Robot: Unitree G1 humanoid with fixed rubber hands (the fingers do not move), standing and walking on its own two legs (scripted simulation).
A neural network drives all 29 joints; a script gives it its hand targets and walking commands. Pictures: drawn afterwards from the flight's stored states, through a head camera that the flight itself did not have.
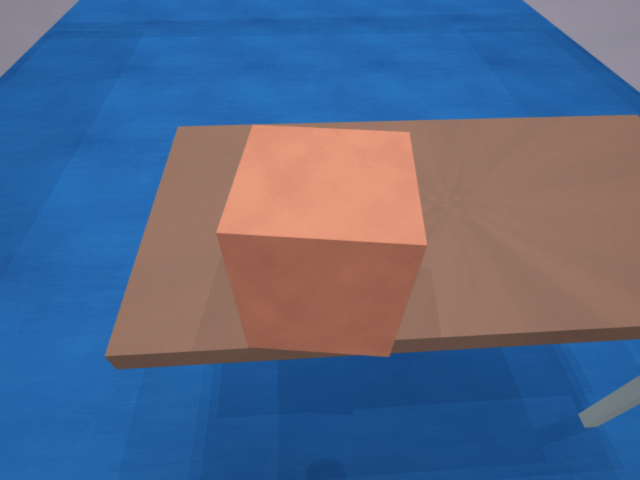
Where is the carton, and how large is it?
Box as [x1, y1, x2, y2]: [216, 125, 426, 356]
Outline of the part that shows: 252,125 216,232 247,345 252,347 388,356 426,247 409,132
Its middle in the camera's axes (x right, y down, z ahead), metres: +0.01 +0.00 +0.54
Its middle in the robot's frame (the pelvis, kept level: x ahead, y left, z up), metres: +0.42 +0.01 +0.07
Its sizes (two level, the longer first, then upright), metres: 0.210 0.200 0.250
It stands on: a table, 0.71 m high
